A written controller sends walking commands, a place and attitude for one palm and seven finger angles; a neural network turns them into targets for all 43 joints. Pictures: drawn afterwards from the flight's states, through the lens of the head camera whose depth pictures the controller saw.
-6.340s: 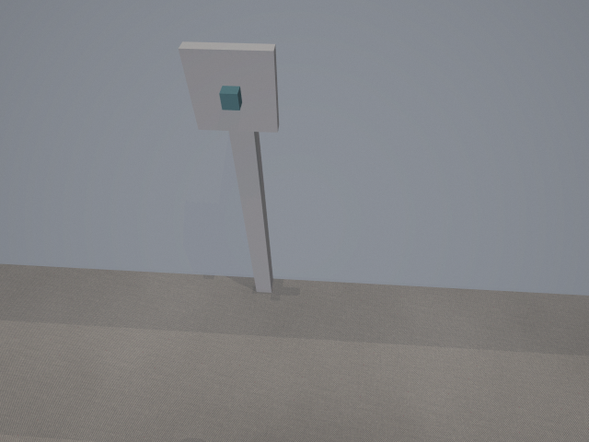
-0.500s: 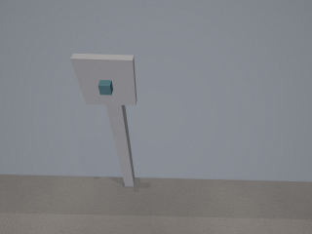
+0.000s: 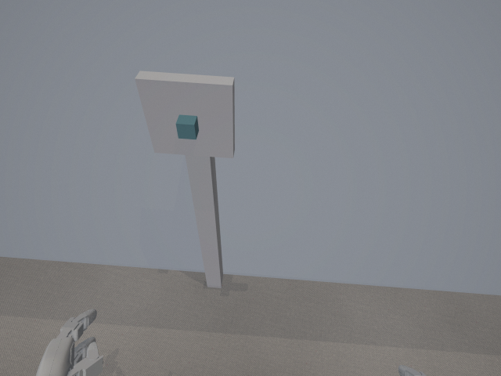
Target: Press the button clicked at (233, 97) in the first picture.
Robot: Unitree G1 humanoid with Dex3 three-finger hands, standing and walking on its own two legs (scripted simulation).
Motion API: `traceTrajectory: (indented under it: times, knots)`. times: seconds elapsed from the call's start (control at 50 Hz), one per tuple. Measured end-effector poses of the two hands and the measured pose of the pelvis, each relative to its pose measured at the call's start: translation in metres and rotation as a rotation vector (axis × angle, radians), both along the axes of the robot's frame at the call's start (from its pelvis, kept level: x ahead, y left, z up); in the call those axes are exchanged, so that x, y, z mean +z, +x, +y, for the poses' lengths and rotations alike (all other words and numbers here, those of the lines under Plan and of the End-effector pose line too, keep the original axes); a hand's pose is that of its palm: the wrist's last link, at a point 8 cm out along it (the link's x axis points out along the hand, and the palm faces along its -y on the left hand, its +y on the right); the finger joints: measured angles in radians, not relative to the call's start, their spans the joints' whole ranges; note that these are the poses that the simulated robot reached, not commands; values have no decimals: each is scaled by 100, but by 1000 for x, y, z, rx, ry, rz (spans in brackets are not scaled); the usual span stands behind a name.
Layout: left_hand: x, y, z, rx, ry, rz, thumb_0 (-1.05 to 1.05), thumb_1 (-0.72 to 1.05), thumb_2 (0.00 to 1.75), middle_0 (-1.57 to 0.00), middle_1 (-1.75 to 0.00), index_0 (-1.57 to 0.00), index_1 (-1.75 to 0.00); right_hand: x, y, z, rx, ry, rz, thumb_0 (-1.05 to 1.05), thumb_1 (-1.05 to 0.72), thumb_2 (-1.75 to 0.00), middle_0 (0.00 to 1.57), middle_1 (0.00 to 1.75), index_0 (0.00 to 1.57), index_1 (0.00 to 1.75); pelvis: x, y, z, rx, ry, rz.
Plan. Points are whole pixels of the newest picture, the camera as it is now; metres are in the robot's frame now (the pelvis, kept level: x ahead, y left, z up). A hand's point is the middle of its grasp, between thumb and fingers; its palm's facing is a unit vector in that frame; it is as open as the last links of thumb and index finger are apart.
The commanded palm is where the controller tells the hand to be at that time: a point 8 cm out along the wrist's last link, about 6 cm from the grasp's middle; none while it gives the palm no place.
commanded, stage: raise the hand and make a fist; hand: left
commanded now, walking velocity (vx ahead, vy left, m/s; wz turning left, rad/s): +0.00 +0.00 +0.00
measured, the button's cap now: (188, 126) +0.54 +0.18 +0.10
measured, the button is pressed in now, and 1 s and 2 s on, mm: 0 0 0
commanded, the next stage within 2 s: aim a knuckle at the button in 1.90 s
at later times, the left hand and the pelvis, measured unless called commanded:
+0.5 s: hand (112, 326) +0.19 +0.23 -0.01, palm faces +0.08 -0.99 -0.06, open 4.2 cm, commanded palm +0.15 +0.28 -0.01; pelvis +0.00 -0.02 -0.07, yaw +1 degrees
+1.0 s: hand (114, 298) +0.21 +0.22 +0.04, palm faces +0.03 -1.00 -0.05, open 3.1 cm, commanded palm +0.18 +0.28 +0.05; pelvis +0.01 +0.00 -0.05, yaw +0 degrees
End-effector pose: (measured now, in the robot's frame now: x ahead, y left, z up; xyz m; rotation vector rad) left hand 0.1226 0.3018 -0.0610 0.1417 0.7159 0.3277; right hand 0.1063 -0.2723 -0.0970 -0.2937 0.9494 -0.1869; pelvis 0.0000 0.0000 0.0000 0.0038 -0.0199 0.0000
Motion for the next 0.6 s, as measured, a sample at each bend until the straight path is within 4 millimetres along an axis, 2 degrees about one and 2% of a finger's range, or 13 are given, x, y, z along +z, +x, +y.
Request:
traceTrajectory:
  times: [0.06, 0.1, 0.14, 0.2, 0.26, 0.32, 0.4, 0.48, 0.6]
  knots:
    - [39, 18, -3, -25, 11, -289, 2, 91, 89, -25, -36, -25, -35, 2, 11, 10, 29, 24, -126, 1, -90, -89, 20, 30, 20, 30, -8, -8, -2, 15, -6, 21]
    - [55, 26, -8, -76, 16, -450, 1, 91, 89, -28, -40, -28, -39, -2, 21, 17, 45, 44, -202, 1, -90, -89, 21, 30, 21, 30, -18, -13, -3, 16, -7, 59]
    - [57, 31, -15, -139, 10, -575, 1, 91, 89, -32, -44, -32, -43, -9, 30, 22, 64, 60, -265, 1, -90, -89, 21, 30, 21, 30, -32, -19, -6, 11, -5, 109]
    - [39, 28, -25, -242, -23, -683, 1, 91, 89, -39, -51, -39, -51, -24, 43, 26, 104, 75, -332, 1, -90, -89, 21, 30, 21, 30, -57, -26, -11, 2, -4, 174]
    - [18, 21, -32, -321, -68, -693, 1, 91, 89, -46, -60, -47, -59, -38, 53, 27, 132, 76, -365, 2, -90, -89, 21, 30, 21, 30, -79, -28, -15, -2, -12, 209]
    - [12, 14, -32, -319, -105, -677, 1, 90, 89, -54, -68, -55, -67, -45, 59, 28, 134, 72, -371, 2, -90, -89, 21, 30, 21, 30, -88, -25, -17, 0, -25, 212]
    - [32, 15, -27, -263, -89, -695, 2, 90, 89, -66, -80, -66, -79, -44, 65, 33, 121, 68, -355, 2, -90, -89, 21, 30, 21, 30, -85, -15, -17, 11, -45, 203]
    - [53, 32, -22, -259, -56, -699, 2, 90, 89, -76, -92, -77, -91, -41, 68, 35, 110, 68, -332, 2, -90, -89, 21, 30, 21, 30, -76, -5, -16, 20, -57, 207]
    - [57, 59, -26, -322, -107, -611, 2, 90, 90, -92, -110, -93, -109, -32, 69, 31, 62, 69, -316, 2, -90, -89, 21, 30, 21, 30, -64, 7, -12, 9, -51, 223]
